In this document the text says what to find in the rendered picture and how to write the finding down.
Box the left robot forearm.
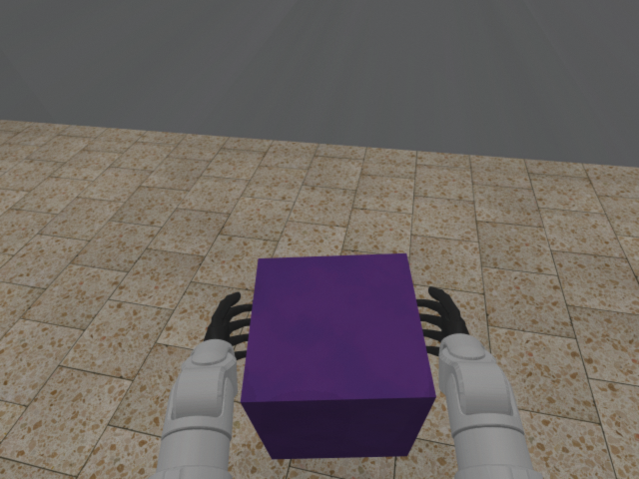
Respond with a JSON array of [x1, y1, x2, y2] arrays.
[[148, 339, 238, 479]]

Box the right robot forearm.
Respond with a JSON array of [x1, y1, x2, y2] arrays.
[[439, 333, 543, 479]]

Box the right robot hand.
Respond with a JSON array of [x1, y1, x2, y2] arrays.
[[416, 286, 469, 356]]

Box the carton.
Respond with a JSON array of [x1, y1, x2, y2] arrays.
[[241, 253, 436, 459]]

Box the left robot hand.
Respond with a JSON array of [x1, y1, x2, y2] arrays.
[[204, 292, 253, 360]]

